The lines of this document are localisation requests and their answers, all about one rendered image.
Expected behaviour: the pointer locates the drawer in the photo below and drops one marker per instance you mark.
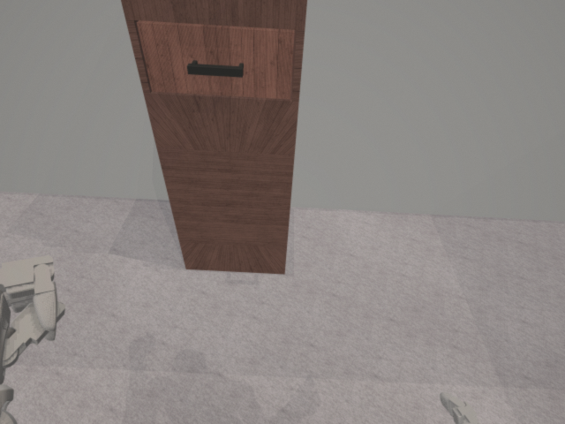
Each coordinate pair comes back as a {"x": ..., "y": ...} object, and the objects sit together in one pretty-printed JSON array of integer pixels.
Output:
[{"x": 267, "y": 55}]

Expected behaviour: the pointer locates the cabinet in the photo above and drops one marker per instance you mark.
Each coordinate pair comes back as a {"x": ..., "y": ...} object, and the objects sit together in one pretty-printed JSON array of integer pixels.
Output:
[{"x": 227, "y": 161}]

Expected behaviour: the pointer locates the robot right hand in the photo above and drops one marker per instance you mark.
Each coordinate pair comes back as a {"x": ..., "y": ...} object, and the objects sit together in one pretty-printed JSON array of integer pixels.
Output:
[{"x": 462, "y": 412}]

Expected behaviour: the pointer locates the robot left forearm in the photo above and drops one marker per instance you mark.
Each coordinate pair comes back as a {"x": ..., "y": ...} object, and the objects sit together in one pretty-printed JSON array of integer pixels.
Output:
[{"x": 6, "y": 396}]

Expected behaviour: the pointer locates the handle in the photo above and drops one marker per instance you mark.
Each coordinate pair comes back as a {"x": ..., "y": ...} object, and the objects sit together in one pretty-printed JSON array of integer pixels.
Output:
[{"x": 215, "y": 70}]

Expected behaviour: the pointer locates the robot left hand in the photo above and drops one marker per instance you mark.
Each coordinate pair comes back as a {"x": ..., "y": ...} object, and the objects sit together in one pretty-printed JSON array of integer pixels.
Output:
[{"x": 27, "y": 286}]

